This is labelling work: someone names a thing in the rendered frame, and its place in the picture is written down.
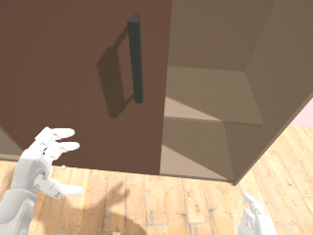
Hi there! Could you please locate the wardrobe door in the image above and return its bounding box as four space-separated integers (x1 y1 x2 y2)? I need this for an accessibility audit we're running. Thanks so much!
0 0 173 175
0 125 24 156

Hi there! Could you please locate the robot left forearm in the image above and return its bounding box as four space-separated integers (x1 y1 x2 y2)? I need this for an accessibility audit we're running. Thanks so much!
0 188 37 235

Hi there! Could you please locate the robot left hand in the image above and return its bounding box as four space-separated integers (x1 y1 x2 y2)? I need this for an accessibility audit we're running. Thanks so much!
11 126 84 200

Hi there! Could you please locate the handle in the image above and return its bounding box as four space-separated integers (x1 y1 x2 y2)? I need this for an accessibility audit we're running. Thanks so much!
127 13 144 104

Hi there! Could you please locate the robot right hand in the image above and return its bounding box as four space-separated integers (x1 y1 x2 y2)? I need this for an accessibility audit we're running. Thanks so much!
238 192 277 235

